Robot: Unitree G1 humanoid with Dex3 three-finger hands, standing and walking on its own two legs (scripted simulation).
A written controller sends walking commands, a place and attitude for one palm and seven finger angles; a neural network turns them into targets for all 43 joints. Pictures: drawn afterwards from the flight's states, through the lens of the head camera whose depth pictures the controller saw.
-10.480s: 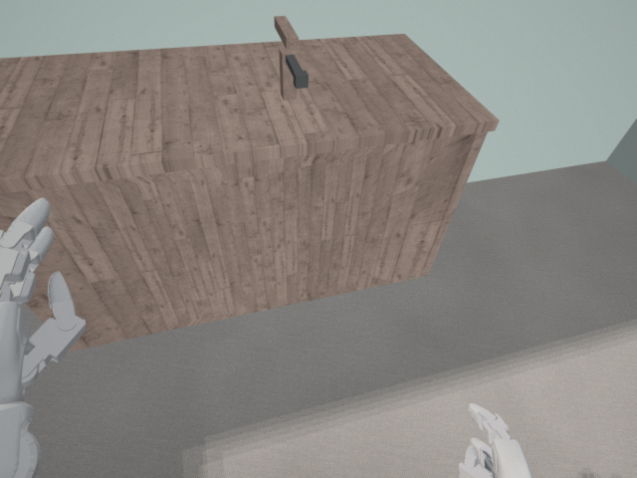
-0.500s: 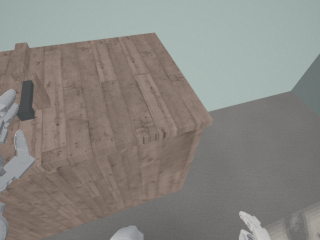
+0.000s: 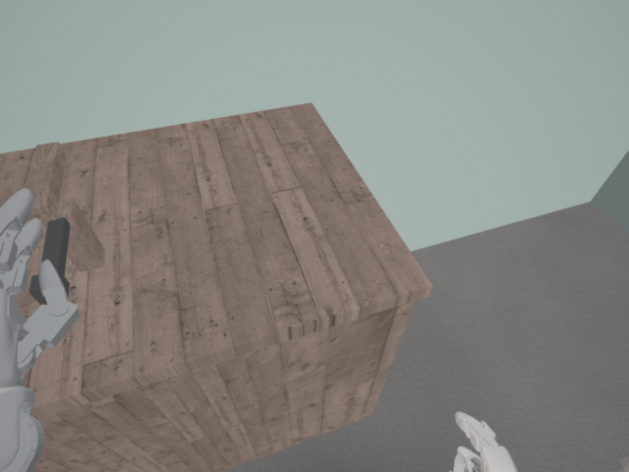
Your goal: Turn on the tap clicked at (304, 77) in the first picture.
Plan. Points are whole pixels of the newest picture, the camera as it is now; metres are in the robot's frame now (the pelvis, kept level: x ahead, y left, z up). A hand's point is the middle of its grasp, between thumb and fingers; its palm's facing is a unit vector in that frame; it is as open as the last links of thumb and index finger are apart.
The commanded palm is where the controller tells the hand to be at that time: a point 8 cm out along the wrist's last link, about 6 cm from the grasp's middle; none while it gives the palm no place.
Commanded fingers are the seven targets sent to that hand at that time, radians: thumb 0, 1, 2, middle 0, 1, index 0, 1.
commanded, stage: come to a stop and stand still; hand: left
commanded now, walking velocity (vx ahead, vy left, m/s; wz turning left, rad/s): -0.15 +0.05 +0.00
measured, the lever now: (50, 287) +0.28 +0.34 +0.10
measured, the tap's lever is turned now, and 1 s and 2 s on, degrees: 0 0 0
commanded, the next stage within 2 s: look again from close up in 1.12 s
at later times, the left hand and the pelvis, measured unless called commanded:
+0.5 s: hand (47, 267) +0.24 +0.28 +0.19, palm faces +0.46 -0.80 -0.37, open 7.4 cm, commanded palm +0.16 +0.28 +0.18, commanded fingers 0.00 0.90 0.90 -0.20 -0.30 -0.20 -0.30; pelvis -0.01 +0.01 +0.01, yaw -2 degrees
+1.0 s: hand (71, 279) +0.25 +0.27 +0.16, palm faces +0.34 -0.86 -0.38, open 7.4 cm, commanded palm +0.19 +0.31 +0.18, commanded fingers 0.00 0.90 0.90 -0.20 -0.30 -0.20 -0.30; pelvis +0.02 +0.03 +0.01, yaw -1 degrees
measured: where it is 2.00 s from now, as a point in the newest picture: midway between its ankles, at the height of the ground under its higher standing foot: outside the picture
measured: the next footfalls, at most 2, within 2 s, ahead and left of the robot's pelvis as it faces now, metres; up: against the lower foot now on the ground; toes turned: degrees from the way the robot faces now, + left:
none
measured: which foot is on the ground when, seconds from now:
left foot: down 0.00-1.00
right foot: down 0.00-1.00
